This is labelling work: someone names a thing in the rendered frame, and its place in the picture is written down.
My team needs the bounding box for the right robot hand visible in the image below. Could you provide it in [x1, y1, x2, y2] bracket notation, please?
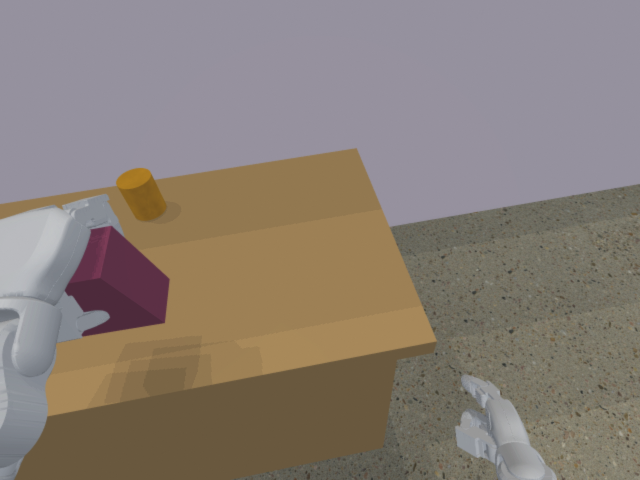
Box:
[455, 375, 531, 465]

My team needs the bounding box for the left robot hand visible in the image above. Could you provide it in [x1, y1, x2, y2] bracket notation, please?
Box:
[0, 194, 125, 343]

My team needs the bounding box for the right robot forearm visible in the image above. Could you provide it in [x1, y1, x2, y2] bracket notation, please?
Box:
[495, 442, 557, 480]

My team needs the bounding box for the table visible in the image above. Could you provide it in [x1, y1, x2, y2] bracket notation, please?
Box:
[0, 148, 437, 480]

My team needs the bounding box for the sponge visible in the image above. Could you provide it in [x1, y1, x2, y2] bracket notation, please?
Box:
[65, 226, 170, 337]

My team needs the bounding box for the left robot forearm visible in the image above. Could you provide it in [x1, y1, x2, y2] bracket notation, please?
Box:
[0, 296, 62, 480]

